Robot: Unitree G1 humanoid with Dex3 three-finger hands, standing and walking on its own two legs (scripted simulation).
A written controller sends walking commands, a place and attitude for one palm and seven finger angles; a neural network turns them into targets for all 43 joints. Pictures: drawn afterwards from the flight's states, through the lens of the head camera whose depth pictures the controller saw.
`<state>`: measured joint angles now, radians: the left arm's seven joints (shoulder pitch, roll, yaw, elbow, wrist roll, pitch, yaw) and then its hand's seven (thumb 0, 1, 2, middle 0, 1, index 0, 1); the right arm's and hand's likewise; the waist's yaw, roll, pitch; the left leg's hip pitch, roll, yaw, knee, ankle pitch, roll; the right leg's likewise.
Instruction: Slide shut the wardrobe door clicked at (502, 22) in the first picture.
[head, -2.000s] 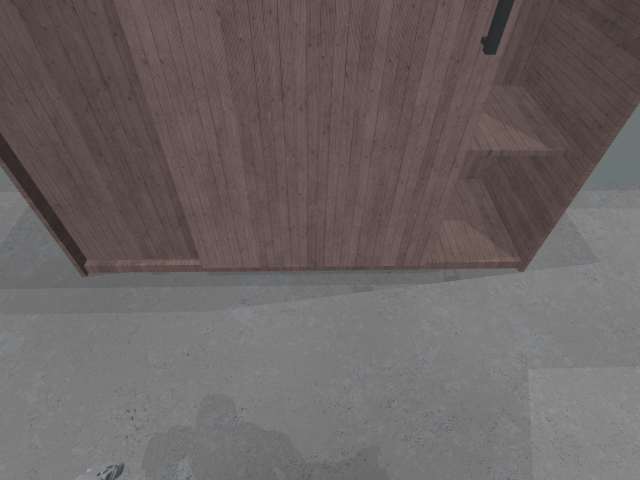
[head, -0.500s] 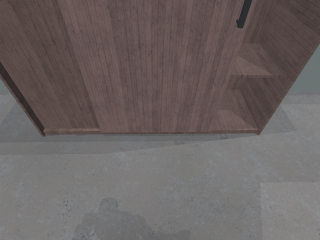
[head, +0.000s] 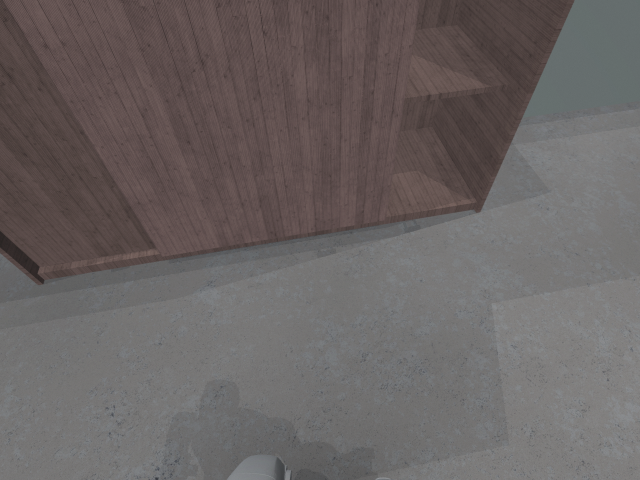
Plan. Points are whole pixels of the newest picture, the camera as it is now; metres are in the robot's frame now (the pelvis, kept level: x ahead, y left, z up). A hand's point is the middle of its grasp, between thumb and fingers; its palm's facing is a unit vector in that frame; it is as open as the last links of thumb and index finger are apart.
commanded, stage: walk to a spot facing it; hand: left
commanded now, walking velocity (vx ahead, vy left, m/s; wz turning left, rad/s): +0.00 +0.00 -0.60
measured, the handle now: out of the picture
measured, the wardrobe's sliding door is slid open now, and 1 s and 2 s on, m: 0.39 0.39 0.39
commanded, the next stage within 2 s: none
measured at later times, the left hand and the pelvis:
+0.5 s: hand out of the picture +0.12 +0.24 -0.15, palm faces -0.22 -0.94 -0.25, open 7.3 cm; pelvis -0.02 +0.04 +0.02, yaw -18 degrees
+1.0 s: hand (245, 450) +0.17 +0.14 -0.15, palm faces -0.54 -0.82 -0.19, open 7.3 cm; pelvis +0.03 -0.01 +0.02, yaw -36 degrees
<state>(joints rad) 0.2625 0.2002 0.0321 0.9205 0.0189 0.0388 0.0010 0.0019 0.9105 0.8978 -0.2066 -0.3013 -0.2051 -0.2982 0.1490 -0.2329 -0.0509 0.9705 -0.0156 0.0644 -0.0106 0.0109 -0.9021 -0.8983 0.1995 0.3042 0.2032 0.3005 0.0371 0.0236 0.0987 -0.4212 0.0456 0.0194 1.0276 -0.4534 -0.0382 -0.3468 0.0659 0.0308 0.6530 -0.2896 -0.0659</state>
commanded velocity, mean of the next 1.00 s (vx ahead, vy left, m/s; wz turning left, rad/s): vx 0.13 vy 0.00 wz -0.60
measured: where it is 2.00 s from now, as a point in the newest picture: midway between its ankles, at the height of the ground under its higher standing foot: (453, 440)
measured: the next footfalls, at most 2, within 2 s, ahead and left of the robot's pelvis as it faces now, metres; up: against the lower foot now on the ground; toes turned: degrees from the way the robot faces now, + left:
left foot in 0.32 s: +0.02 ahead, +0.16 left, +0.00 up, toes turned -14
right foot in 0.66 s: -0.02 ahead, -0.12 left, +0.00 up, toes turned -30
